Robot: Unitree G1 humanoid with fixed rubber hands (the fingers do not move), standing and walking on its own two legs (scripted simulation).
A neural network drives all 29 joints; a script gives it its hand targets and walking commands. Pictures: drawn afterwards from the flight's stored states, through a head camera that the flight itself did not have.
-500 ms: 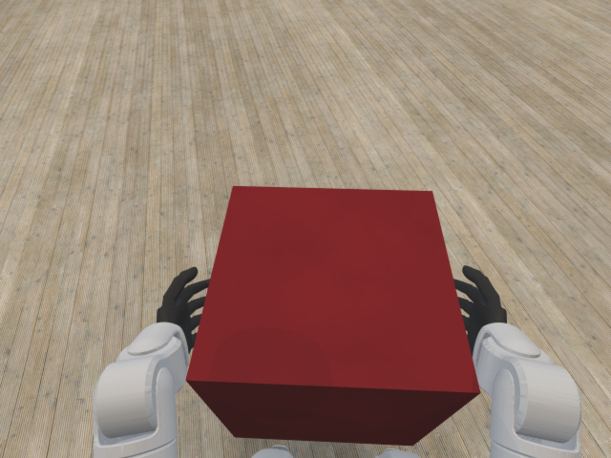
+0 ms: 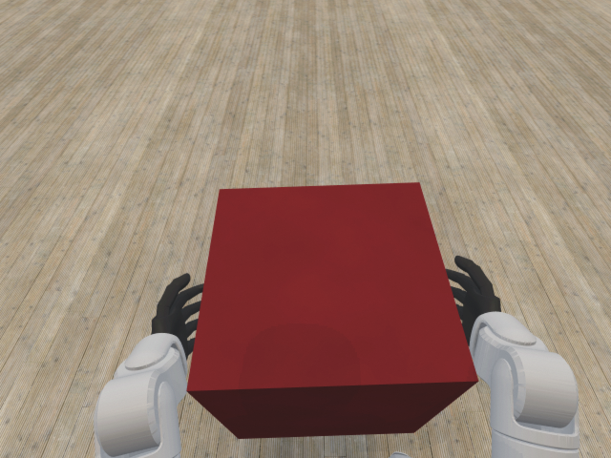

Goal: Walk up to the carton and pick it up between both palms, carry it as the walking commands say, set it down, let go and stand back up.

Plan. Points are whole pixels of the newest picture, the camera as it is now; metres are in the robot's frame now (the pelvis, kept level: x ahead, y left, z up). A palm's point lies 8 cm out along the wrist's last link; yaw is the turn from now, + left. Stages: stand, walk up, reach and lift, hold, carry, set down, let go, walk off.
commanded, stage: carry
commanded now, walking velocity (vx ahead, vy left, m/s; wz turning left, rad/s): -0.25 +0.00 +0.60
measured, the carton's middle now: (323, 319) +0.31 -0.01 +0.00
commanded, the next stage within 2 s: none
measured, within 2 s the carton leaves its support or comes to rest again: neither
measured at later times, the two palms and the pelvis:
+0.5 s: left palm out of the picture -0.02 +0.21 +0.07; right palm out of the picture +0.03 -0.14 +0.07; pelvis -0.24 +0.00 +0.01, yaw +13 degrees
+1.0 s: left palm out of the picture -0.40 +0.28 +0.04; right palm out of the picture -0.18 +0.01 +0.05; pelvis -0.47 -0.01 +0.01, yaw +34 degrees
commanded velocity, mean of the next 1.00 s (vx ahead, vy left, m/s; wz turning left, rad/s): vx -0.25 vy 0.00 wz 0.60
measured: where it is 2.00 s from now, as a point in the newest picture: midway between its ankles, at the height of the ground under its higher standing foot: outside the picture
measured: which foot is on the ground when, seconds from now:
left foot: down 0.00-0.46, up 0.48-0.80, down 0.82-1.00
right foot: up 0.00-0.46, down 0.48-0.82, up 0.84-1.00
